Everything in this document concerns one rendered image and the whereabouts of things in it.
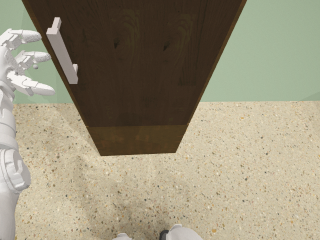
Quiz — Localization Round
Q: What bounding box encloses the left robot forearm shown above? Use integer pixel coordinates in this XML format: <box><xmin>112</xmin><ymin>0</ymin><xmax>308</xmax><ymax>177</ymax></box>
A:
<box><xmin>0</xmin><ymin>81</ymin><xmax>19</xmax><ymax>153</ymax></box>

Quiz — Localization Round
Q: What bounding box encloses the robot left upper arm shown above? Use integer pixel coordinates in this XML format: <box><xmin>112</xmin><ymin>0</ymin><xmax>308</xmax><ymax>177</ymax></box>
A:
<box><xmin>0</xmin><ymin>148</ymin><xmax>31</xmax><ymax>240</ymax></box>

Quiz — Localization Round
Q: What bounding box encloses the left robot hand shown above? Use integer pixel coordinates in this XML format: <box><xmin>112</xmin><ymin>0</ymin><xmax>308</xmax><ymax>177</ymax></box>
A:
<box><xmin>0</xmin><ymin>28</ymin><xmax>55</xmax><ymax>97</ymax></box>

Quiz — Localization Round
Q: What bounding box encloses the handle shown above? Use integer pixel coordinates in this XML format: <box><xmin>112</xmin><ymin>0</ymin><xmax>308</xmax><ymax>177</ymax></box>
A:
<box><xmin>46</xmin><ymin>17</ymin><xmax>78</xmax><ymax>84</ymax></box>

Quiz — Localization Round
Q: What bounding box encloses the right robot thigh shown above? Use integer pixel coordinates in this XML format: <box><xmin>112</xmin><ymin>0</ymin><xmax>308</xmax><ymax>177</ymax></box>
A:
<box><xmin>166</xmin><ymin>227</ymin><xmax>203</xmax><ymax>240</ymax></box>

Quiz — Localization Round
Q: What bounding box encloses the right robot foot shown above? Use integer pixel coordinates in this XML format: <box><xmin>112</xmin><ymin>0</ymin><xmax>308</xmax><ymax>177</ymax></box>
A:
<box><xmin>159</xmin><ymin>230</ymin><xmax>169</xmax><ymax>240</ymax></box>

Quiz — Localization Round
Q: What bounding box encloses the cupboard door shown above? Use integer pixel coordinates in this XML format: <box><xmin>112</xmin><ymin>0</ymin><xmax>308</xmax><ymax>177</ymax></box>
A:
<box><xmin>28</xmin><ymin>0</ymin><xmax>242</xmax><ymax>127</ymax></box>

